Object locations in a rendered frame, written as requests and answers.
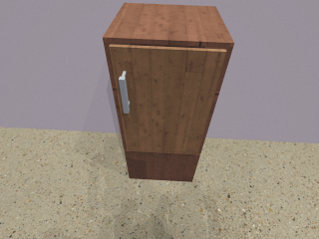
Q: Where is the cupboard door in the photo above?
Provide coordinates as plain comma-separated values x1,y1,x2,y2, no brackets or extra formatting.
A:
109,44,227,154

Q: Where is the handle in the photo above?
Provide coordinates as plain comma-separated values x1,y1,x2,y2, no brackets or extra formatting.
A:
119,71,130,114

